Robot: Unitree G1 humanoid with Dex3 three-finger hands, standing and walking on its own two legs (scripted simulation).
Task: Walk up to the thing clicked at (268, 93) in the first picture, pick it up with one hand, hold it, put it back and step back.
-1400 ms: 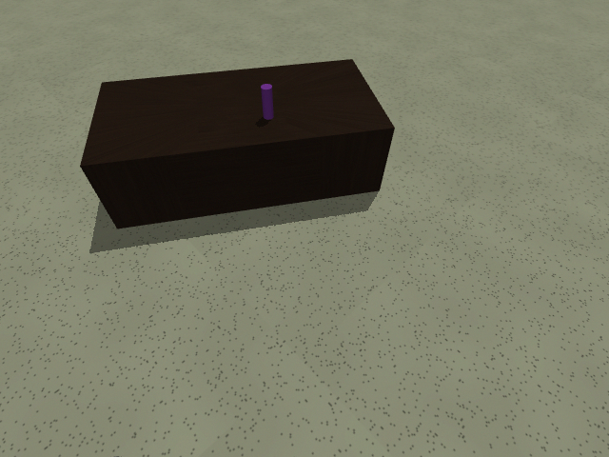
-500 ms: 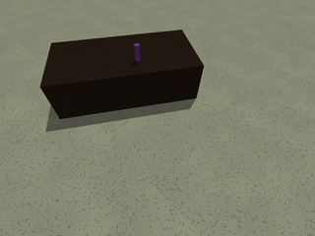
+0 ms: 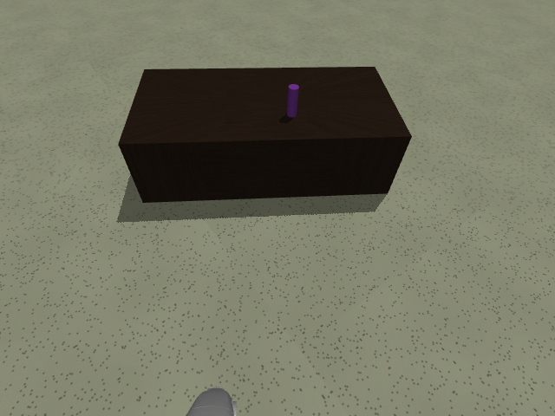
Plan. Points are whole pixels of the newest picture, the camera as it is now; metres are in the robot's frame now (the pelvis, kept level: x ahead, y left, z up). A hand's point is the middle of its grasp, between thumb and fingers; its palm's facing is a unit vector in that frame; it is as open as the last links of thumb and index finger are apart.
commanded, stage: walk up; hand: right
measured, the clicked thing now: (292, 101) +1.34 -0.03 -0.34
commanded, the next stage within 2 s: none
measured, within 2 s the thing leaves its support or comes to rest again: neither
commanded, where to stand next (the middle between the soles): +0.83 +0.13 m, yaw +7 degrees
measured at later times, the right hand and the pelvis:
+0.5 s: hand (399, 352) +0.24 -0.20 -0.14, palm faces -0.07 +0.93 -0.36, open 7.4 cm; pelvis +0.21 +0.07 +0.00, yaw +6 degrees
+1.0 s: hand (352, 200) +0.59 -0.16 -0.13, palm faces -0.25 +0.88 -0.40, open 7.4 cm; pelvis +0.43 +0.09 -0.02, yaw +11 degrees
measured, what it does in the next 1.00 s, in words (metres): walks ahead: left foot, then right foot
